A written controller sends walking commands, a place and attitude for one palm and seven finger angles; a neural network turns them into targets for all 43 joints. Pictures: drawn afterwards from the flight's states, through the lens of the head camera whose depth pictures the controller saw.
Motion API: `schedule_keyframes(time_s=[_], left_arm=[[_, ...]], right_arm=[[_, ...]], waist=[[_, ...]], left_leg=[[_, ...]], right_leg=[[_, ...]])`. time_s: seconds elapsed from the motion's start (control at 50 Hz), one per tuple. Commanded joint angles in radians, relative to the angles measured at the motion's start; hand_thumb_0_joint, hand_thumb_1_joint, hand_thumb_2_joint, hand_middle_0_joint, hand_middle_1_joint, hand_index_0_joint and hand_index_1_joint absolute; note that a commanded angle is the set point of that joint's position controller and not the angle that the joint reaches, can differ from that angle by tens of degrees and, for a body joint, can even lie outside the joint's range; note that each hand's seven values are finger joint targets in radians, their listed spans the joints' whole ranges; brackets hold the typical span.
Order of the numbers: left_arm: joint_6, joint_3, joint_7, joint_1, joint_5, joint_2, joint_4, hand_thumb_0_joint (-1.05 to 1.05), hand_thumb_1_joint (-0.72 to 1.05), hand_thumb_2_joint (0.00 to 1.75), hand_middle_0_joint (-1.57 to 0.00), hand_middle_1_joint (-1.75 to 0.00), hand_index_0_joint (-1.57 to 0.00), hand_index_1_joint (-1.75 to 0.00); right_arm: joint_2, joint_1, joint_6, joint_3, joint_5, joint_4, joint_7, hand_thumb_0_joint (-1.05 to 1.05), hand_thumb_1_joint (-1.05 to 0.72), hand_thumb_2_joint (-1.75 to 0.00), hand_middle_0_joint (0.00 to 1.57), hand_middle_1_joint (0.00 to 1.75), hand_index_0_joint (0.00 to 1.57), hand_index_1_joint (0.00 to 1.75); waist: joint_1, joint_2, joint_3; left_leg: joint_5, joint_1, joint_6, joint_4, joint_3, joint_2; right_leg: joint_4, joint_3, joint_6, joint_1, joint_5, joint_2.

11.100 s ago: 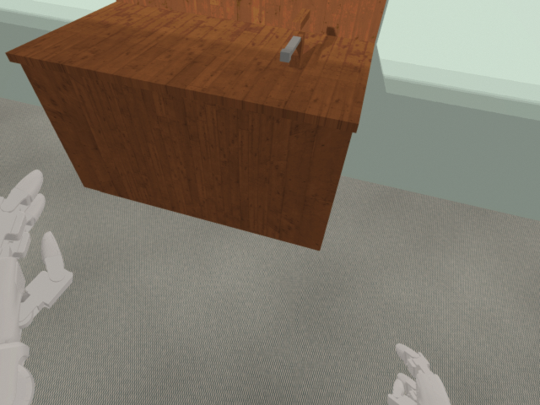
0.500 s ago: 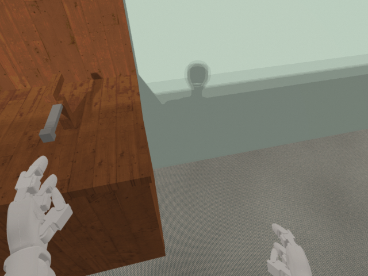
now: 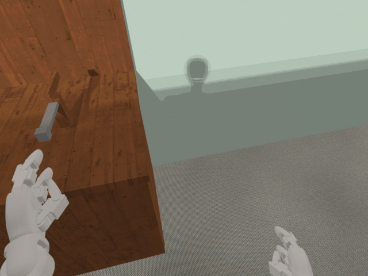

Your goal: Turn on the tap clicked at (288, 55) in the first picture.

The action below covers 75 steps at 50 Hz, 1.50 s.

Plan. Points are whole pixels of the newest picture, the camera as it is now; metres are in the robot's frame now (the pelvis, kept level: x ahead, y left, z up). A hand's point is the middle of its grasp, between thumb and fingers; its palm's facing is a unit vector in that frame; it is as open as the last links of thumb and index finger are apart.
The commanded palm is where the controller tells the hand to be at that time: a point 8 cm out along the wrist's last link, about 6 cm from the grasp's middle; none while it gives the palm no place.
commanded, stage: reach beside the lever's end, fingers flat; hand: left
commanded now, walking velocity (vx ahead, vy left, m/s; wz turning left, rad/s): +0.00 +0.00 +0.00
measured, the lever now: (43, 134) +0.40 +0.43 +0.09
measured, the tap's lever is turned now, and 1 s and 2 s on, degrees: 0 0 0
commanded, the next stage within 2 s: none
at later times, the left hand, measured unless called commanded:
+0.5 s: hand (56, 176) +0.26 +0.30 +0.11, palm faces +0.55 -0.83 -0.07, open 7.5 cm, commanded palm +0.22 +0.34 +0.11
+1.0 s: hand (48, 159) +0.32 +0.36 +0.10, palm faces +0.57 -0.82 -0.06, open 7.7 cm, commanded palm +0.27 +0.39 +0.09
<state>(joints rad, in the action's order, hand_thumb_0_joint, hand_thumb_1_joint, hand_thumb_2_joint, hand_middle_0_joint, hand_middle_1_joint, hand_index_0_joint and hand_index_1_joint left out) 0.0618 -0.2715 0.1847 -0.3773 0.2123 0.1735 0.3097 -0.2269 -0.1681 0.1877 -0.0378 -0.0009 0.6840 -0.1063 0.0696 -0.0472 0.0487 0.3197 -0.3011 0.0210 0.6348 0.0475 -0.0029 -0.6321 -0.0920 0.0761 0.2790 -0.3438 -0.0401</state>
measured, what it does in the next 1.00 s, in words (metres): stands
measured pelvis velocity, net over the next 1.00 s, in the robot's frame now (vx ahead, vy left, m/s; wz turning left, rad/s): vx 0.00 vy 0.03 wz -0.02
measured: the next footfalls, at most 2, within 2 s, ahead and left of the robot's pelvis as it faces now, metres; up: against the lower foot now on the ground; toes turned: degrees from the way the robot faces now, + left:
none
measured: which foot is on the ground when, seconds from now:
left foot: down 0.00-1.00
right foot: down 0.00-1.00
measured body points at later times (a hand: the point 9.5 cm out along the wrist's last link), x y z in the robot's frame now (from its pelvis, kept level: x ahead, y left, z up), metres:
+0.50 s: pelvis +0.00 +0.02 +0.00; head +0.00 +0.00 +0.45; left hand +0.23 +0.34 +0.12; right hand +0.18 -0.22 -0.09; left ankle +0.01 +0.14 -0.72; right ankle +0.00 -0.06 -0.72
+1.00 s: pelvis +0.00 +0.03 +0.00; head +0.02 +0.02 +0.45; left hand +0.28 +0.40 +0.10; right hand +0.15 -0.23 -0.10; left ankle +0.01 +0.14 -0.72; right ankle +0.00 -0.06 -0.72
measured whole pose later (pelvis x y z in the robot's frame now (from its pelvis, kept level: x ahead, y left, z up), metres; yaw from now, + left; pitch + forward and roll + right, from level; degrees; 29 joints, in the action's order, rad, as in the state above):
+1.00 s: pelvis +0.00 +0.03 +0.00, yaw -1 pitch +4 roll -1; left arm -0.10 -0.52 0.05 0.16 0.19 0.36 -0.42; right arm -0.25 -0.20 0.11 -0.01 0.02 0.72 -0.13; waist 0.02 -0.02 0.05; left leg 0.33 -0.43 -0.01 0.68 0.02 -0.01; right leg -0.65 -0.07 0.05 0.40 -0.33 -0.03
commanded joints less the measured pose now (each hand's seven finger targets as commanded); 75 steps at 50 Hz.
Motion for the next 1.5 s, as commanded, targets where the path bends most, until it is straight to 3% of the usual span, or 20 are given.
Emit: schedule_keyframes(time_s=[0.0,0.18,0.32,0.34,0.48,0.5,0.54,0.62,0.68,0.72,0.78,0.92,0.98,1.02,1.1,1.2,1.28,1.36,1.4,1.48], left_arm=[[-0.071,-0.098,-0.006,0.174,-0.006,0.173,0.178,0.00,0.90,0.90,-0.20,-0.30,-0.20,-0.30],[-0.086,-0.160,-0.010,0.251,-0.005,0.223,0.068,0.00,0.90,0.90,-0.20,-0.29,-0.20,-0.29],[-0.109,-0.159,-0.034,0.400,-0.006,0.245,-0.030,0.00,0.90,0.90,-0.19,-0.27,-0.19,-0.27],[-0.115,-0.174,-0.034,0.426,-0.008,0.260,-0.039,0.00,0.90,0.90,-0.19,-0.27,-0.19,-0.27],[-0.133,-0.243,-0.050,0.456,-0.008,0.329,-0.159,0.00,0.90,0.90,-0.18,-0.25,-0.18,-0.25],[-0.138,-0.214,-0.058,0.480,-0.008,0.304,-0.158,0.00,0.90,0.90,-0.18,-0.25,-0.18,-0.25],[-0.144,-0.237,-0.061,0.516,-0.007,0.332,-0.206,0.00,0.90,0.90,-0.18,-0.24,-0.18,-0.24],[-0.166,-0.227,-0.070,0.584,-0.012,0.333,-0.243,0.00,0.90,0.90,-0.18,-0.23,-0.18,-0.23],[-0.179,-0.267,-0.081,0.623,-0.014,0.384,-0.302,0.00,0.90,0.90,-0.18,-0.22,-0.18,-0.22],[-0.189,-0.245,-0.090,0.677,-0.018,0.373,-0.327,0.00,0.90,0.90,-0.17,-0.22,-0.17,-0.22],[-0.197,-0.298,-0.099,0.708,-0.019,0.441,-0.399,0.00,0.90,0.90,-0.17,-0.21,-0.17,-0.21],[-0.246,-0.296,-0.135,0.801,-0.027,0.470,-0.499,0.00,0.90,0.90,-0.16,-0.19,-0.16,-0.19],[-0.259,-0.319,-0.144,0.803,-0.025,0.497,-0.558,0.00,0.90,0.90,-0.16,-0.19,-0.16,-0.19],[-0.264,-0.297,-0.151,0.860,-0.026,0.487,-0.573,0.00,0.90,0.90,-0.16,-0.18,-0.16,-0.18],[-0.277,-0.335,-0.155,0.921,-0.037,0.553,-0.678,0.00,0.90,0.90,-0.16,-0.17,-0.16,-0.17],[-0.329,-0.357,-0.167,1.004,-0.059,0.614,-0.731,0.00,0.90,0.90,-0.15,-0.16,-0.15,-0.16],[-0.349,-0.357,-0.188,1.070,-0.068,0.644,-0.839,0.00,0.90,0.90,-0.15,-0.15,-0.15,-0.15],[-0.368,-0.397,-0.210,1.158,-0.077,0.728,-0.936,0.00,0.90,0.90,-0.15,-0.15,-0.15,-0.15],[-0.382,-0.413,-0.217,1.194,-0.077,0.749,-0.960,0.00,0.90,0.90,-0.15,-0.15,-0.15,-0.15],[-0.398,-0.425,-0.231,1.312,-0.104,0.830,-1.074,0.00,0.90,0.90,-0.15,-0.15,-0.15,-0.15]], right_arm=[[-0.099,0.156,0.049,0.034,0.005,-0.159,-0.017,0.00,-0.90,-0.90,0.20,0.30,0.20,0.30],[-0.110,0.142,0.031,0.043,0.008,-0.144,-0.023,0.00,-0.90,-0.90,0.20,0.30,0.20,0.30],[-0.119,0.138,0.024,0.047,0.013,-0.129,-0.032,0.00,-0.90,-0.90,0.20,0.30,0.20,0.30],[-0.119,0.138,0.025,0.051,0.011,-0.127,-0.034,0.00,-0.90,-0.90,0.20,0.30,0.20,0.30],[-0.127,0.113,0.008,0.057,0.014,-0.122,-0.034,0.00,-0.90,-0.90,0.20,0.30,0.20,0.30],[-0.125,0.119,0.006,0.055,0.014,-0.126,-0.033,0.00,-0.90,-0.90,0.20,0.30,0.20,0.30],[-0.131,0.111,0.002,0.056,0.016,-0.119,-0.035,0.00,-0.90,-0.90,0.20,0.30,0.20,0.30],[-0.136,0.100,0.001,0.058,0.014,-0.118,-0.035,0.00,-0.90,-0.90,0.20,0.30,0.20,0.30],[-0.144,0.088,-0.006,0.062,0.016,-0.112,-0.039,0.00,-0.90,-0.90,0.20,0.30,0.20,0.30],[-0.145,0.086,-0.009,0.061,0.016,-0.110,-0.040,0.00,-0.90,-0.90,0.20,0.30,0.20,0.30],[-0.153,0.070,-0.017,0.063,0.015,-0.102,-0.043,0.00,-0.90,-0.90,0.20,0.30,0.20,0.30],[-0.160,0.034,-0.029,0.069,0.016,-0.099,-0.036,0.00,-0.90,-0.90,0.20,0.30,0.20,0.30],[-0.170,0.009,-0.035,0.074,0.016,-0.096,-0.032,0.00,-0.90,-0.90,0.20,0.30,0.20,0.30],[-0.170,0.008,-0.038,0.073,0.019,-0.096,-0.031,0.00,-0.90,-0.90,0.20,0.30,0.20,0.30],[-0.183,-0.019,-0.047,0.075,0.018,-0.087,-0.032,0.00,-0.90,-0.90,0.20,0.30,0.20,0.30],[-0.187,-0.058,-0.059,0.079,0.011,-0.080,-0.023,0.00,-0.90,-0.90,0.20,0.30,0.20,0.30],[-0.200,-0.093,-0.068,0.078,0.009,-0.068,-0.019,0.00,-0.90,-0.90,0.20,0.30,0.20,0.30],[-0.210,-0.131,-0.079,0.080,0.006,-0.061,-0.016,0.00,-0.90,-0.90,0.20,0.30,0.20,0.30],[-0.211,-0.144,-0.086,0.083,0.006,-0.059,-0.017,0.00,-0.90,-0.90,0.20,0.30,0.20,0.30],[-0.219,-0.166,-0.095,0.075,0.006,-0.038,-0.018,0.00,-0.90,-0.90,0.20,0.30,0.20,0.30]], waist=[[-0.011,0.019,0.079],[-0.013,0.015,0.098],[-0.036,0.017,0.100],[-0.031,-0.009,0.116],[-0.016,0.008,0.157],[-0.025,-0.018,0.159],[-0.029,0.006,0.143],[-0.037,-0.015,0.157],[-0.039,0.006,0.160],[-0.047,-0.007,0.170],[-0.046,-0.007,0.176],[-0.051,-0.065,0.225],[-0.052,-0.028,0.231],[-0.066,-0.043,0.220],[-0.074,-0.014,0.209],[-0.075,-0.070,0.271],[-0.099,-0.053,0.260],[-0.103,-0.055,0.293],[-0.114,-0.030,0.304],[-0.148,-0.017,0.250]], left_leg=[[-0.125,-0.014,-0.043,-0.089,-0.022,-0.023],[-0.165,-0.006,-0.042,-0.094,-0.024,-0.022],[-0.149,-0.007,-0.044,-0.098,-0.022,-0.021],[-0.156,0.001,-0.043,-0.096,-0.026,-0.021],[-0.204,-0.007,-0.042,-0.093,-0.022,-0.017],[-0.200,-0.002,-0.043,-0.093,-0.026,-0.019],[-0.194,-0.011,-0.043,-0.093,-0.021,-0.016],[-0.194,-0.004,-0.044,-0.088,-0.016,-0.015],[-0.179,-0.020,-0.045,-0.085,-0.013,-0.012],[-0.174,-0.018,-0.045,-0.084,-0.010,-0.013],[-0.157,-0.038,-0.047,-0.075,-0.011,-0.013],[-0.195,-0.043,-0.045,-0.052,-0.006,-0.011],[-0.209,-0.054,-0.047,-0.040,-0.002,-0.009],[-0.182,-0.062,-0.047,-0.040,-0.001,-0.009],[-0.138,-0.104,-0.050,-0.032,0.005,-0.008],[-0.179,-0.105,-0.049,-0.003,0.005,-0.008],[-0.162,-0.137,-0.053,0.019,0.008,-0.005],[-0.162,-0.175,-0.054,0.040,0.008,-0.006],[-0.154,-0.192,-0.058,0.052,0.007,-0.007],[-0.062,-0.276,-0.065,0.078,0.007,-0.007]], right_leg=[[0.146,0.106,-0.077,-0.046,0.175,0.058],[0.133,0.091,-0.070,-0.051,0.224,0.046],[0.130,0.085,-0.066,-0.023,0.195,0.042],[0.128,0.089,-0.063,-0.029,0.204,0.042],[0.106,0.081,-0.060,-0.055,0.265,0.037],[0.105,0.082,-0.059,-0.046,0.260,0.038],[0.105,0.079,-0.059,-0.034,0.254,0.036],[0.096,0.076,-0.056,-0.015,0.245,0.032],[0.094,0.076,-0.056,-0.008,0.222,0.028],[0.088,0.074,-0.054,0.002,0.217,0.030],[0.088,0.081,-0.057,0.008,0.203,0.028],[0.057,0.080,-0.050,0.017,0.240,0.025],[0.048,0.076,-0.052,0.025,0.251,0.018],[0.048,0.077,-0.053,0.050,0.228,0.022],[0.045,0.080,-0.055,0.077,0.183,0.021],[0.015,0.085,-0.051,0.080,0.217,0.016],[0.003,0.085,-0.054,0.119,0.203,0.012],[-0.014,0.093,-0.057,0.122,0.213,0.016],[-0.018,0.097,-0.065,0.128,0.211,0.017],[-0.014,0.115,-0.075,0.183,0.135,0.022]])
